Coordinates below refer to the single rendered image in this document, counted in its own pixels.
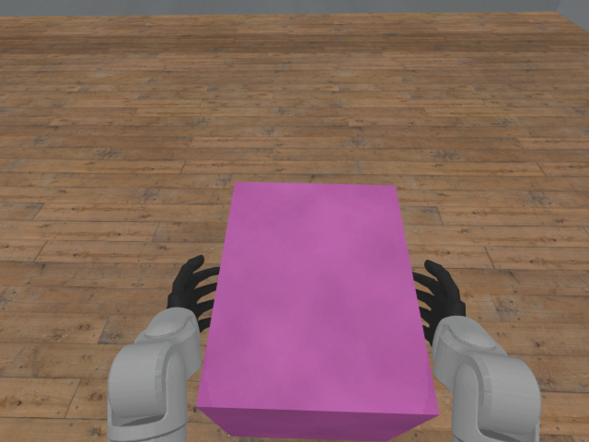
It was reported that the robot right hand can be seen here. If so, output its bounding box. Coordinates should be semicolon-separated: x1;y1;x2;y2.
412;260;466;346

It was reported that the robot left hand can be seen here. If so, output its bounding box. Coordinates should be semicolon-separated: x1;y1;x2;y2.
167;255;220;333

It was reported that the right robot forearm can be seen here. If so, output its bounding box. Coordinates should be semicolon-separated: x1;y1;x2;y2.
432;316;541;442

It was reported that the carton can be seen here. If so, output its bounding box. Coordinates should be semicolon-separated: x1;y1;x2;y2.
196;181;440;442

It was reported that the left robot forearm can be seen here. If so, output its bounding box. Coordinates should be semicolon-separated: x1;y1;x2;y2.
107;308;202;442

